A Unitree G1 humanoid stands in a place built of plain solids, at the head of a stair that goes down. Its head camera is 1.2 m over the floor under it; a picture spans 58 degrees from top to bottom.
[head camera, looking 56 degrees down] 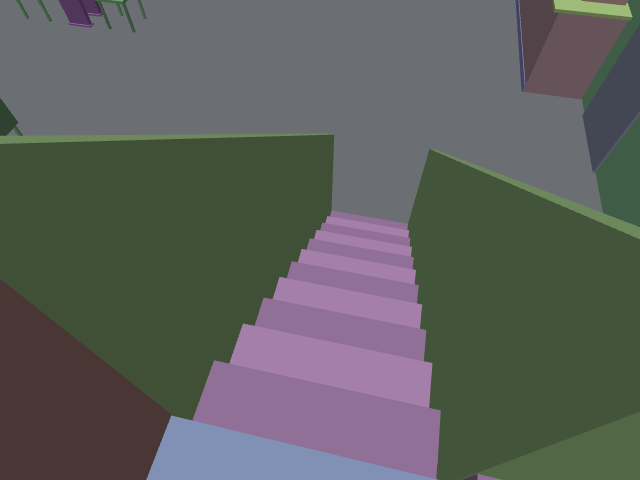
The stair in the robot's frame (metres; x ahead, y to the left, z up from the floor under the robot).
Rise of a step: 0.19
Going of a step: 0.21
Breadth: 0.73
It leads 12 degrees to the right of straight ahead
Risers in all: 12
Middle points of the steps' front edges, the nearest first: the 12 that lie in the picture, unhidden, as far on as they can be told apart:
0.18 0.03 0.00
0.39 -0.01 -0.19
0.59 -0.06 -0.37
0.80 -0.10 -0.56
1.01 -0.15 -0.75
1.22 -0.19 -0.94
1.43 -0.24 -1.13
1.63 -0.28 -1.32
1.84 -0.33 -1.50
2.05 -0.38 -1.69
2.26 -0.42 -1.88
2.47 -0.47 -2.07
